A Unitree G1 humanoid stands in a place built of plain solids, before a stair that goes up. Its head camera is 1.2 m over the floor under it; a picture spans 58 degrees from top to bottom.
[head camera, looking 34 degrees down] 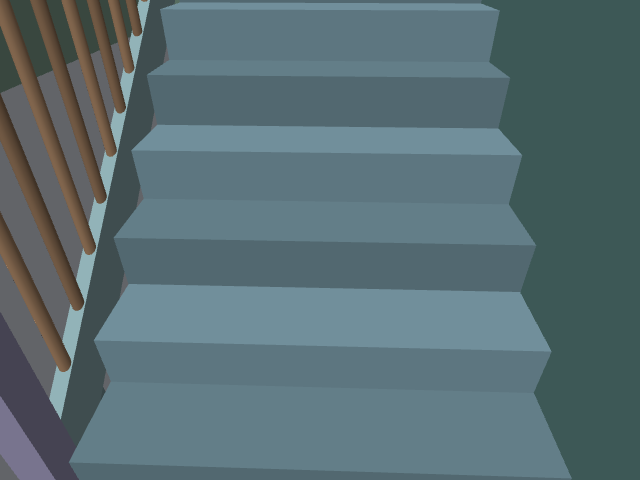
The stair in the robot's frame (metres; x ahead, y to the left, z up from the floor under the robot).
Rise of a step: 0.17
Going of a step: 0.23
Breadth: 1.20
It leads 2 degrees to the right of straight ahead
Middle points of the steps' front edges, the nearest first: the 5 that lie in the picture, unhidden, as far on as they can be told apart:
0.55 0.01 0.17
0.78 0.00 0.34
1.02 -0.01 0.51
1.25 -0.01 0.68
1.48 -0.02 0.85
